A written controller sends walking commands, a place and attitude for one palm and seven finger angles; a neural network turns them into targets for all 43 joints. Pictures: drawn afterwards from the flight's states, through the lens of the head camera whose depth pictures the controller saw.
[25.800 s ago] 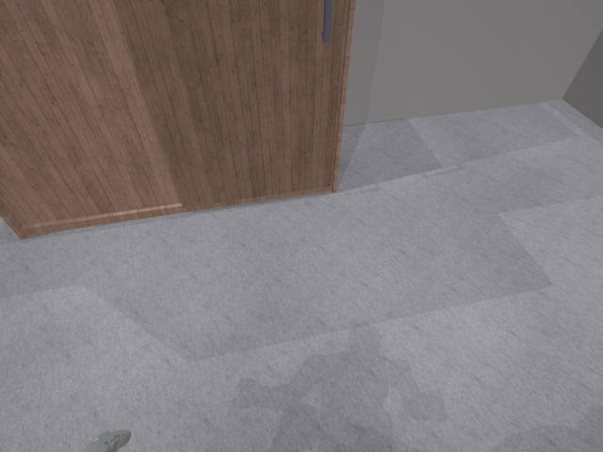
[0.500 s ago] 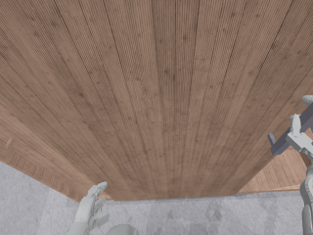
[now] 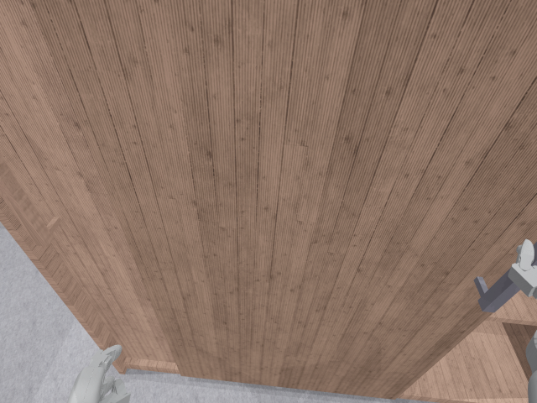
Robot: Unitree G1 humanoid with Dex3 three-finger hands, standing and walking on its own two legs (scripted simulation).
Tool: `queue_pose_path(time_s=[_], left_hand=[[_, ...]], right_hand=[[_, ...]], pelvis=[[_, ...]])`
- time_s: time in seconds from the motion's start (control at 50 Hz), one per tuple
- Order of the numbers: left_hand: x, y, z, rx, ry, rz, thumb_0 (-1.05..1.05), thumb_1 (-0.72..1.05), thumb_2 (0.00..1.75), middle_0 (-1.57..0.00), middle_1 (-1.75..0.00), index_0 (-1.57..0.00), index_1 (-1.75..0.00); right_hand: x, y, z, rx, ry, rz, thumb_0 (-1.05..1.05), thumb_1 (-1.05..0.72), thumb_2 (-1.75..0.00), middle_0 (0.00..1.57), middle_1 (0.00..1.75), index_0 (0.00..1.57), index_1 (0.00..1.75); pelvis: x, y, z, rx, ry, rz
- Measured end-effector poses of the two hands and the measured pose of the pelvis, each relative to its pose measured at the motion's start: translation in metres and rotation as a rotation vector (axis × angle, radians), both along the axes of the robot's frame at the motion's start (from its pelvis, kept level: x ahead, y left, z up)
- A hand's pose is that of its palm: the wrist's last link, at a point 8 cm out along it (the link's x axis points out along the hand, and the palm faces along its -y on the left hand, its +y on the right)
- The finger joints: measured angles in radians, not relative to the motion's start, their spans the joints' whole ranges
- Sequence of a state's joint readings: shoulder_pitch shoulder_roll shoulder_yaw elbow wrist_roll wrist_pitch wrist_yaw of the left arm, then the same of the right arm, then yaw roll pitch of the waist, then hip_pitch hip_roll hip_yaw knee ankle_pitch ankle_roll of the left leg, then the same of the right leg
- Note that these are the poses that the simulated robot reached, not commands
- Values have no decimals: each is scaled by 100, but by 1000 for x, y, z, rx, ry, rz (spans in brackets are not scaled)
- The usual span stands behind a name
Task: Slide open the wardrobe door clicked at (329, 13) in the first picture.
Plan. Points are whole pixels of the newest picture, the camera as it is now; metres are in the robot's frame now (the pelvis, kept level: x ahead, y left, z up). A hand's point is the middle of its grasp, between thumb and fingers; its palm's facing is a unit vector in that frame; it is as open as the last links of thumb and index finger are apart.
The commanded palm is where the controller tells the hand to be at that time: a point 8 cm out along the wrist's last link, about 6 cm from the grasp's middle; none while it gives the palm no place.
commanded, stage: stop walking and hold the door there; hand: right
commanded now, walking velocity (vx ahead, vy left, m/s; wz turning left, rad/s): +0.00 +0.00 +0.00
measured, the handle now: (533, 244) +0.33 -0.35 +0.13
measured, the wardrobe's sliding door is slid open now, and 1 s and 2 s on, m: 0.49 0.49 0.49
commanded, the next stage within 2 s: loosen the grip on the handle in 1.82 s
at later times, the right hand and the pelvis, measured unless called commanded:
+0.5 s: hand (523, 268) +0.29 -0.32 +0.13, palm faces +0.54 +0.80 -0.26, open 6.7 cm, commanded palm +0.24 -0.32 +0.11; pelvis -0.02 -0.02 +0.01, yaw +2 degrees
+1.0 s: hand (526, 271) +0.28 -0.32 +0.13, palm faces +0.39 +0.90 -0.17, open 6.6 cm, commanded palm +0.24 -0.33 +0.11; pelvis -0.06 -0.08 +0.00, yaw -2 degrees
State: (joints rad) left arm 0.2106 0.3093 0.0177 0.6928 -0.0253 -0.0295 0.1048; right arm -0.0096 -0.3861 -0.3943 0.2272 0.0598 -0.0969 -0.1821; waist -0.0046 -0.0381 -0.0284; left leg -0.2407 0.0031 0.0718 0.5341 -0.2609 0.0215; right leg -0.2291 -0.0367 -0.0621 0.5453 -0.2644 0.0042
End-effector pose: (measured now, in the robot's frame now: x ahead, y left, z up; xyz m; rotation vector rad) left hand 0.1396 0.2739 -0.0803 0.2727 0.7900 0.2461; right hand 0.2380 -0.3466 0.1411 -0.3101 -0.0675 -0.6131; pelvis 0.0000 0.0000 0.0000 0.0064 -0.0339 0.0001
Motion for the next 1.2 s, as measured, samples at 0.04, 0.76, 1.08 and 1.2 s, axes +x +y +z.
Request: queue_pose_path(time_s=[0.04,0.76,1.08,1.2], left_hand=[[-12,-3,2,-4,4,18,1,90,90,-20,-30,-20,-30],[-4,-53,-7,-52,17,-72,1,90,90,-21,-30,-20,-30],[-43,-169,-10,-157,56,-173,1,90,90,-20,-30,-20,-30],[-69,-187,-13,-180,98,-207,1,90,90,-21,-30,-20,-30]], right_hand=[[0,-1,0,4,3,11,-7,-66,-85,39,134,17,132],[1,-6,-3,8,-25,89,-7,-68,-84,39,139,16,134],[2,-13,-4,117,-54,252,-4,-73,-81,40,139,16,134],[2,-13,-1,128,-10,266,-2,-75,-82,37,139,18,136]], pelvis=[[-3,-4,3,-4,3,13],[-29,-35,0,8,27,-17],[-71,-90,4,10,34,-29],[-81,-94,10,2,47,-15]])
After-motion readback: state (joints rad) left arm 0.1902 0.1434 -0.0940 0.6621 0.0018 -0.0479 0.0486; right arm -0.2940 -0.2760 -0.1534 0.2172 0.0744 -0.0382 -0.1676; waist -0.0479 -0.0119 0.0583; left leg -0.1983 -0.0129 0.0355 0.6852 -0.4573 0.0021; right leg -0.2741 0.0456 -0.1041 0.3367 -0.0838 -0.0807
